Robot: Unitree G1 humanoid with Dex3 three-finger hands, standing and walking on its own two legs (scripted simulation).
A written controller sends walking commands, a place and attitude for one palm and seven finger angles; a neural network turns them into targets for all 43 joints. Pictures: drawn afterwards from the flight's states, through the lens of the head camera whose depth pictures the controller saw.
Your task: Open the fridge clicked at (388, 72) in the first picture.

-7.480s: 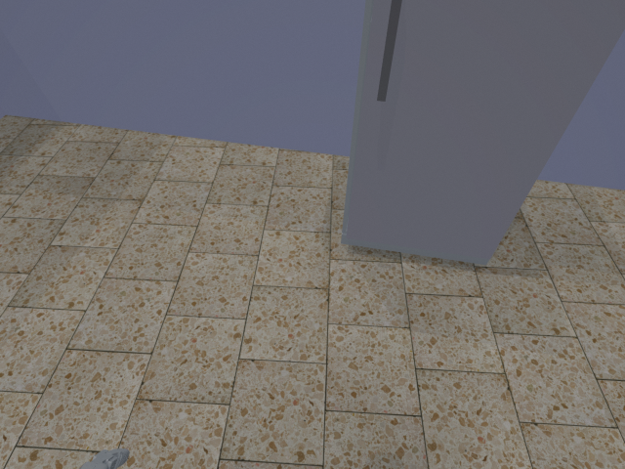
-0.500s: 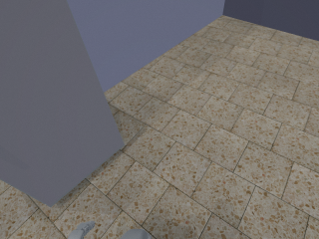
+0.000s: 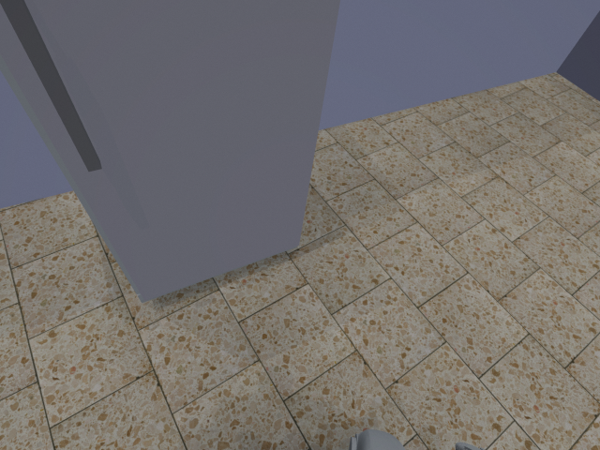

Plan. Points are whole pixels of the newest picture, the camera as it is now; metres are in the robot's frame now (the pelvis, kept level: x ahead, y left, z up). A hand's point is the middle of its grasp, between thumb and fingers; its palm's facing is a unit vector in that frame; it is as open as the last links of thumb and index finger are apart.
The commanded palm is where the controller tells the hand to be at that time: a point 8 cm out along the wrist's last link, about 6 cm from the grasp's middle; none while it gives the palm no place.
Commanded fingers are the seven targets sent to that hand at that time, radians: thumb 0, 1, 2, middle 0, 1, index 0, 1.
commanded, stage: turn to face it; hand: left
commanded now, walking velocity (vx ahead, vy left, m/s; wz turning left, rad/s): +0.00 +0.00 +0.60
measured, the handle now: (49, 71) +0.57 +0.43 +0.13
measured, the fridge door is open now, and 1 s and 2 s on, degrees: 0 0 0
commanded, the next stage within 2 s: take the last steps up to it in 0.70 s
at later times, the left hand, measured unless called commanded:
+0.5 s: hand out of the picture +0.08 +0.18 -0.14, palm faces +0.26 -0.92 -0.30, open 7.4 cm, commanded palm none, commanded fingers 0.00 0.90 0.90 -0.20 -0.30 -0.20 -0.30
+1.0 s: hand out of the picture -0.18 +0.14 -0.19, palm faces +0.52 -0.83 -0.21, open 7.4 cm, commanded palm none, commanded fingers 0.00 0.90 0.90 -0.20 -0.30 -0.20 -0.30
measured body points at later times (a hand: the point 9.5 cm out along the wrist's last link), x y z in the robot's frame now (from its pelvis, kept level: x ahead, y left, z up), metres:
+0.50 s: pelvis -0.02 -0.05 -0.01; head +0.01 -0.06 +0.44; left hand +0.06 +0.23 -0.12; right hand +0.06 -0.30 -0.16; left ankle +0.01 +0.06 -0.74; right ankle +0.01 -0.17 -0.74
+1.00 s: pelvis -0.05 -0.02 -0.01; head -0.06 +0.01 +0.44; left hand -0.20 +0.19 -0.17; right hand +0.16 -0.19 -0.13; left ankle -0.13 +0.06 -0.74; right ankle +0.00 -0.15 -0.71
